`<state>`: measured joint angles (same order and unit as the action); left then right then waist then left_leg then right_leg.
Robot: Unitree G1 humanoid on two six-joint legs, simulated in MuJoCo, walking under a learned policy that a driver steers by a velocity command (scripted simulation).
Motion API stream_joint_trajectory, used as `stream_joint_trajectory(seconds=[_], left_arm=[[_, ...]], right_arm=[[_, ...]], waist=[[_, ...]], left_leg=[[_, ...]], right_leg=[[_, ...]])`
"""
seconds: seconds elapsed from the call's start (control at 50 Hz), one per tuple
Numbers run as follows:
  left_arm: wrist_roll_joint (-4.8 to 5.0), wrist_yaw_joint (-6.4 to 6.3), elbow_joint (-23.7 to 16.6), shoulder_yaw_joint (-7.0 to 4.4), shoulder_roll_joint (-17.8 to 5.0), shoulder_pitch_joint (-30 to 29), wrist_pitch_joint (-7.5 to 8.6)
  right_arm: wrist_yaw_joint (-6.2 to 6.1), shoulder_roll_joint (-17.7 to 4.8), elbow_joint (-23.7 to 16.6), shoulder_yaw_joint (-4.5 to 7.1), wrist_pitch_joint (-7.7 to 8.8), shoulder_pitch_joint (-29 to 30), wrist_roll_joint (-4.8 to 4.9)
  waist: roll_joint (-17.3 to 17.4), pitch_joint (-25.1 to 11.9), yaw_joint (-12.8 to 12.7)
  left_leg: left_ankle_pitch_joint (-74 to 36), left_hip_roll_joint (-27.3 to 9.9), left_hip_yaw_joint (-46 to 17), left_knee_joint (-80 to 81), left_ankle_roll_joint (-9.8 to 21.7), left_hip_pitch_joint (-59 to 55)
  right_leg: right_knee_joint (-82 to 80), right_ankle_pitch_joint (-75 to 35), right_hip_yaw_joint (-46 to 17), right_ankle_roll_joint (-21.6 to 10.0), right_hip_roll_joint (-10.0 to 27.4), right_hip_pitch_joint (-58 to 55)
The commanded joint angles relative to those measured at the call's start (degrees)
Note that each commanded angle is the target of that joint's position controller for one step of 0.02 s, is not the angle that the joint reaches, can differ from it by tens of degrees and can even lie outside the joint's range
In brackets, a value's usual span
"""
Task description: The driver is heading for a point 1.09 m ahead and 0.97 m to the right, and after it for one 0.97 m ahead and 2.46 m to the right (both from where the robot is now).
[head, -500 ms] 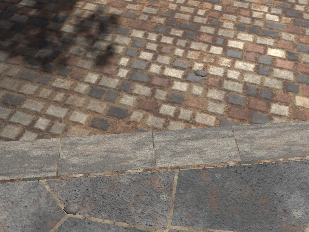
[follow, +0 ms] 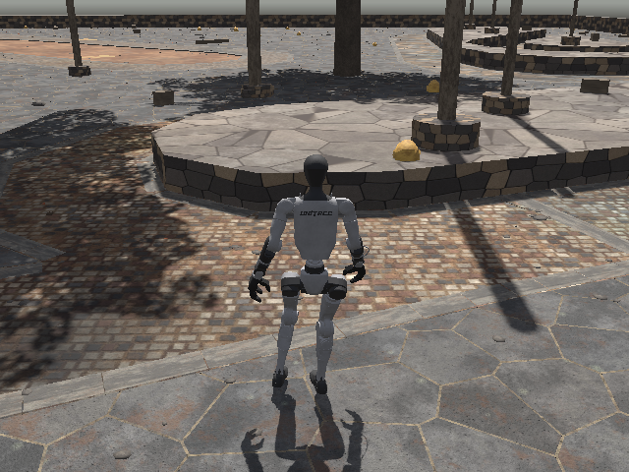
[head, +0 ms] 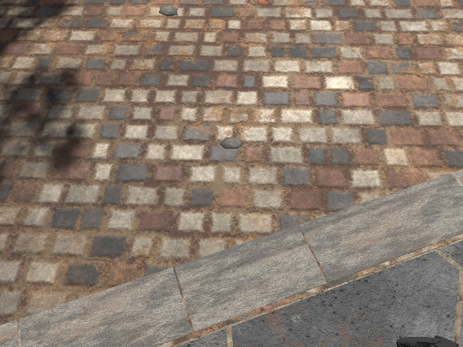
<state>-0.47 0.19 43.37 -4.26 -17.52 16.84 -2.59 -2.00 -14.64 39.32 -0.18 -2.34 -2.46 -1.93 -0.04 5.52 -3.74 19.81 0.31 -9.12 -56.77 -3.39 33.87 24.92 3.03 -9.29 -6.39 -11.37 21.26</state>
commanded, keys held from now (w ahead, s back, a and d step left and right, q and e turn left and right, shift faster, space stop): e+shift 0.84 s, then w+e+shift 0.16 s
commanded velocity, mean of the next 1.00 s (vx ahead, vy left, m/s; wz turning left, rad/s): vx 0.06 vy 0.00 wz -0.96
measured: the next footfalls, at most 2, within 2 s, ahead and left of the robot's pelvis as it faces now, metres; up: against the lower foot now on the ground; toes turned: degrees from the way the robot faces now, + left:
left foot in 0.22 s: +0.14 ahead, +0.15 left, +0.00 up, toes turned -23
right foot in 0.74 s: +0.00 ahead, -0.02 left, +0.00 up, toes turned -47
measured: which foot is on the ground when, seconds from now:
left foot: up 0.00-0.20, down 0.22-0.74, up 0.76-1.00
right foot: down 0.00-0.22, up 0.24-0.72, down 0.74-1.00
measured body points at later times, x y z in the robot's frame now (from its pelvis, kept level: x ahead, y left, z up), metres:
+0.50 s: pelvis +0.06 +0.08 +0.01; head +0.11 +0.10 +0.46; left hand +0.30 +0.29 -0.11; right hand +0.07 -0.23 -0.07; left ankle +0.10 +0.16 -0.73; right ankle -0.03 -0.03 -0.65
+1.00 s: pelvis +0.05 +0.04 +0.01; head +0.05 +0.01 +0.46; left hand +0.37 +0.11 -0.07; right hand -0.11 -0.23 -0.10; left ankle +0.20 +0.11 -0.67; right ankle -0.02 +0.01 -0.73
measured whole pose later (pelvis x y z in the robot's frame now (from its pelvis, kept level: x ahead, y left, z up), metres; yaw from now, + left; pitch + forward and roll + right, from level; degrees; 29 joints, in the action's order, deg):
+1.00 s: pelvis +0.05 +0.04 +0.01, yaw -57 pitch +2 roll +1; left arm -1.0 1.8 37.5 -4.3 -19.0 15.3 -3.1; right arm 1.3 -18.7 38.8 3.4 -2.2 -12.5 -2.5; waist 1.5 0.5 -1.3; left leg 19.7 -2.1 -2.5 -52.6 -4.4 29.1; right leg 24.9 14.2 -9.3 -5.8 -6.3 12.6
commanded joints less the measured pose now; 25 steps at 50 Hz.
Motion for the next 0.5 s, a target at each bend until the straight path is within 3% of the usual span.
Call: stream_joint_trajectory(seconds=[0.02, 0.06, 0.12, 0.16, 0.2, 0.22, 0.24, 0.26, 0.28, 0.3, 0.34, 0.4, 0.5], left_arm=[[0.06, -0.5, -4.8, -3.3, -10.2, -0.1, -0.44], [-0.21, -0.42, -5.0, -3.67, -10.2, 0.2, -0.77], [-0.7, -0.06, -5.4, -4.05, -10.3, -0.3, -0.88], [-0.72, 0.28, -6.0, -4.13, -10.3, -2.0, -0.83], [-0.03, 0.43, -6.7, -3.81, -9.7, -4.9, -0.55], [0.44, 0.27, -6.5, -3.04, -6.8, -1.8, -0.23], [1.18, -0.08, -7.7, -2.42, -4.0, 0.1, 0.0], [-1.16, -0.3, -6.9, -3.7, -10.4, -0.8, 0.24], [-1.56, 0.06, -6.7, -4.17, -11.7, -1.6, 0.08], [-1.63, 0.58, -5.9, -3.97, -10.7, -0.4, -0.44], [-0.9, 1.87, -5.0, -3.45, -9.4, 1.8, -1.74], [0.03, 2.69, -6.6, -2.59, -8.6, -2.6, -2.3], [0.16, 3.62, -8.7, -1.61, -6.6, -7.8, -2.8]], right_arm=[[-0.19, -6.5, -2.4, 1.95, -0.12, -2.7, 0.55], [-0.26, -6.5, -2.6, 1.91, 0.62, -1.0, 0.81], [-0.41, -7.0, -2.6, 1.93, 1.99, -0.6, 1.48], [-0.68, -7.5, -2.2, 2.1, 2.74, -2.8, 1.91], [-1.47, -8.6, -1.2, 2.58, 3.49, -7.3, 1.76], [-2.1, -11.8, -1.6, 3.36, 3.65, -6.7, 1.47], [-2.09, -17.3, -3.6, 4.25, 3.06, -4.7, 0.61], [-1.73, -15.4, -3.8, 3.96, 2.57, -1.7, -0.32], [-1.51, -11.2, -3.9, 3.08, 2.26, -2.3, 0.12], [-1.21, -8.8, -4.0, 2.43, 2.09, -1.1, 0.53], [-1.16, -8.3, -5.1, 2.09, 1.82, -1.0, 0.37], [-0.84, -8.9, -4.6, 2.65, 1.89, -6.3, 0.14], [-0.42, -10.6, -3.3, 4.22, 2.13, -11.5, 0.08]], waist=[[-5.8, -10.1, 1.5], [-7.0, -9.1, 0.3], [-8.6, -8.7, -0.2], [-9.7, -8.7, 0.9], [-9.1, -8.3, 4.2], [-1.9, -9.9, 2.4], [10.2, -11.3, 1.5], [6.3, -8.2, 1.6], [4.9, -8.2, 1.3], [4.0, -7.3, 0.6], [7.4, -7.4, 0.5], [7.8, -6.9, 3.4], [9.7, -7.1, 5.9]], left_leg=[[-2.5, 2.2, 1.6, 4.9, -0.3, -2.5], [-2.1, 2.9, 0.9, 9.1, 0.3, -3.0], [-0.4, 4.7, 0.5, 15.6, 1.8, -6.7], [0.3, 5.7, 0.6, 22.1, 2.9, -12.4], [-4.6, 4.3, 0.5, 36.0, 3.8, -23.3], [-2.6, -4.2, -6.2, 43.1, 5.8, -30.1], [0.9, -20.3, -22.5, 46.9, 12.1, -33.3], [-8.3, -22.3, -22.1, 46.2, 15.8, -27.0], [-17.6, -20.0, -15.6, 43.1, 16.2, -25.3], [-23.1, -15.7, -8.1, 41.2, 14.5, -24.3], [-30.1, -11.6, 0.1, 39.1, 13.2, -25.4], [-34.2, -11.9, 4.1, 37.9, 13.4, -30.4], [-36.3, -15.8, 6.9, 37.2, 14.4, -35.3]], right_leg=[[-9.1, 11.8, -21.6, -1.5, 13.1, -7.8], [-8.9, 15.0, -23.9, -1.5, 12.8, -9.3], [-7.0, 11.0, -26.8, -1.9, 12.8, -10.5], [-5.9, 7.1, -28.6, -0.9, 12.4, -8.9], [-4.1, 13.2, -28.3, 2.8, 9.3, -3.1], [1.9, 27.0, -22.7, 6.0, 4.9, 1.5], [18.2, 31.2, -7.1, 8.9, -2.9, 9.6], [29.7, 28.8, -0.9, 9.7, 0.3, 12.9], [35.2, 25.8, 0.5, 9.8, 4.0, 10.8], [39.4, 22.8, 1.4, 9.5, 4.8, 10.3], [46.9, 19.9, 4.1, 9.8, 5.6, 11.6], [44.4, 18.5, 6.8, 10.9, 8.2, 14.7], [35.7, 19.7, 9.2, 11.5, 11.5, 14.6]])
